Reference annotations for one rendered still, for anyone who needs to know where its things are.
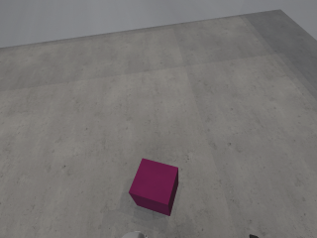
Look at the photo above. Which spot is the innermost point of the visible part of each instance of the carton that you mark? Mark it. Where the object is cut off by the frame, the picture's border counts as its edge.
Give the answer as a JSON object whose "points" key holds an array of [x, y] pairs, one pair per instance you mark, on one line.
{"points": [[154, 186]]}

